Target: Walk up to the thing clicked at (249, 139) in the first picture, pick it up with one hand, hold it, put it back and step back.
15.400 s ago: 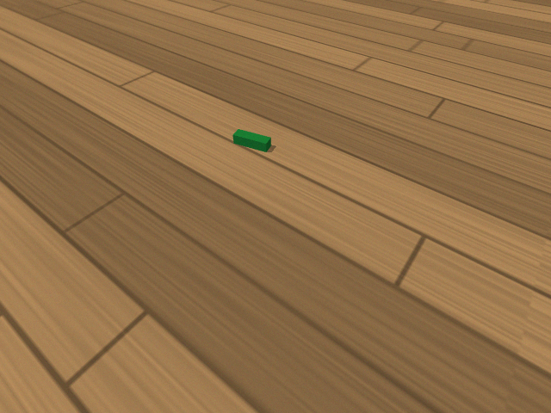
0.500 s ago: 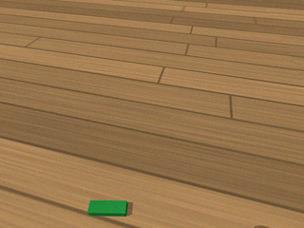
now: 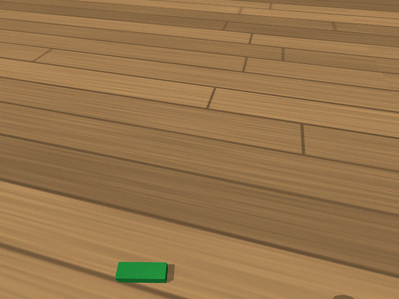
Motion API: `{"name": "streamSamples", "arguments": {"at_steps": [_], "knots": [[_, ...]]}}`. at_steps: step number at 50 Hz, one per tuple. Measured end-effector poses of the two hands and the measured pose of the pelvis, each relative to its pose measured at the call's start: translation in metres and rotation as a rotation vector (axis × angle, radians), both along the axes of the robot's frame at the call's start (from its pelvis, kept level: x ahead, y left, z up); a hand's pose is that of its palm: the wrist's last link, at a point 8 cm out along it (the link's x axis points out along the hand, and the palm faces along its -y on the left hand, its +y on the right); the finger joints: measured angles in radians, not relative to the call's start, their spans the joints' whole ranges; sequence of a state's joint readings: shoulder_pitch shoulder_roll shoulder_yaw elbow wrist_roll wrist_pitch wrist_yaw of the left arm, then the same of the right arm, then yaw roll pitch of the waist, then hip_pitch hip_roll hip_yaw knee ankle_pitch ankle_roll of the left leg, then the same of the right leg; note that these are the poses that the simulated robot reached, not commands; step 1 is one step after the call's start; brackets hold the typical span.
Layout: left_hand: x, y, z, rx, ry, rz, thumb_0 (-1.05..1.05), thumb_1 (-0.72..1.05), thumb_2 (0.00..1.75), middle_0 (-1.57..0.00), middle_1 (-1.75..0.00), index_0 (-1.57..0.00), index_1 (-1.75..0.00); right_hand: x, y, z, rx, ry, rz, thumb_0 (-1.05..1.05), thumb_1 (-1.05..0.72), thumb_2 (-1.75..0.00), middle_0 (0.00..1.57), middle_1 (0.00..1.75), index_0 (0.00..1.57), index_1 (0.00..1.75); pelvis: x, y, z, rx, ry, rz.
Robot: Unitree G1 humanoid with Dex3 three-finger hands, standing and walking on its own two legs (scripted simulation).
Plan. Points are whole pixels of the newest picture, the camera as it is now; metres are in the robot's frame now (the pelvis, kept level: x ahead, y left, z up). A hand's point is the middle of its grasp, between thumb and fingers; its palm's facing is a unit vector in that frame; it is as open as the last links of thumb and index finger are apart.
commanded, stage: stand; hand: left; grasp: from above
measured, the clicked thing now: (142, 272) +0.40 +0.29 -0.75
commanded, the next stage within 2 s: rise first in 0.04 s
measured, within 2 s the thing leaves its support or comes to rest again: neither
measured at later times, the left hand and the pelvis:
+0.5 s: hand out of the picture +0.15 +0.26 -0.18, palm faces -0.07 -0.92 -0.39, open 11.1 cm; pelvis -0.01 +0.01 -0.03, yaw +0 degrees
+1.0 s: hand out of the picture +0.12 +0.28 -0.24, palm faces -0.20 -0.85 -0.49, open 14.1 cm; pelvis -0.01 +0.02 -0.11, yaw +0 degrees
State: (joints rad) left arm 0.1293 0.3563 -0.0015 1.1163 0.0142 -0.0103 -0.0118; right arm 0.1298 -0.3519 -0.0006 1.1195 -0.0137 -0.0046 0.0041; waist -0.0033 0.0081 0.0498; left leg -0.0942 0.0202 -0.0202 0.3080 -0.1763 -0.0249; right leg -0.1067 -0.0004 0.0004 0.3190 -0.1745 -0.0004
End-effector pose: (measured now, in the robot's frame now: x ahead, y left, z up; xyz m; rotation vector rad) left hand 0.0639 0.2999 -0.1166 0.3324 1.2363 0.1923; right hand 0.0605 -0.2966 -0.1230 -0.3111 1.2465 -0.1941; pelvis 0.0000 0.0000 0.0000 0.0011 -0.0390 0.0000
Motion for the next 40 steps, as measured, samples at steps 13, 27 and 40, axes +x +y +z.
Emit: {"name": "streamSamples", "arguments": {"at_steps": [13, 27, 40], "knots": [[0.033, -0.005, -0.003, -0.015, -0.102, 0.026, 0.01, 0.8, 0.92, -0.18, -0.4, -0.18, -0.41, 0.011, 0.013, -0.001, 0.011, -0.112, -0.002, 0.0, -0.93, -0.9, 0.2, 0.3, 0.2, 0.3, -0.008, 0.001, -0.007, -0.002, 0.064, 0.012], [0.078, 0.005, -0.029, 0.045, -0.083, -0.086, 0.01, -0.02, 0.98, -0.04, -0.99, -0.07, -0.97, 0.035, 0.051, -0.018, 0.075, -0.284, -0.012, 0.01, -0.92, -0.9, 0.21, 0.3, 0.2, 0.3, -0.009, 0.01, -0.039, -0.009, 0.209, -0.005], [0.062, 0.013, -0.065, 0.097, -0.093, -0.173, 0.0, -0.47, 0.98, -0.07, -1.07, -0.08, -1.07, 0.072, 0.06, -0.04, 0.033, -0.401, 0.055, 0.01, -0.92, -0.9, 0.21, 0.3, 0.2, 0.3, -0.01, 0.02, -0.082, -0.029, 0.311, -0.001]]}}
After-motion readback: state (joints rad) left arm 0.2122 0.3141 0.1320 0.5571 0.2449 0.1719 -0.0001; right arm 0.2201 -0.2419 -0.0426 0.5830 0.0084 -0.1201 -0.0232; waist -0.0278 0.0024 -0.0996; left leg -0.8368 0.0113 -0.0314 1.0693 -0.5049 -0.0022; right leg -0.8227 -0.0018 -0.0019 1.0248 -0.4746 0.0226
